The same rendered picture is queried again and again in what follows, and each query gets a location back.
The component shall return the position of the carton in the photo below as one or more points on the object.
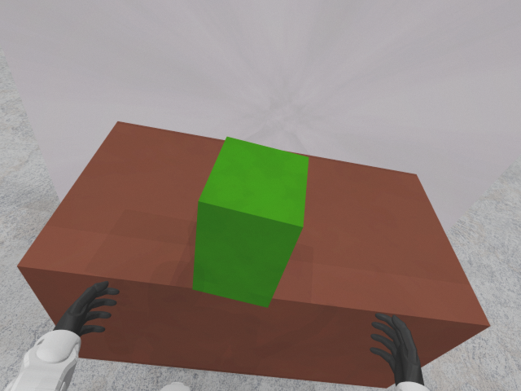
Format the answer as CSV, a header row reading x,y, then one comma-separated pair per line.
x,y
250,216

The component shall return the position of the pedestal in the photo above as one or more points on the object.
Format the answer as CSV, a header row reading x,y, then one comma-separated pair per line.
x,y
371,243

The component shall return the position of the robot left hand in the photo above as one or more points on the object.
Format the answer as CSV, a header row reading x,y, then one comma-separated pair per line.
x,y
79,312

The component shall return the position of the robot left forearm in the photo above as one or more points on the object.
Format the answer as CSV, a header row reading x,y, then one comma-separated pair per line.
x,y
49,364

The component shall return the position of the robot right hand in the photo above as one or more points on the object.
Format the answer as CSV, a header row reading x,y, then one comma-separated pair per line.
x,y
404,360

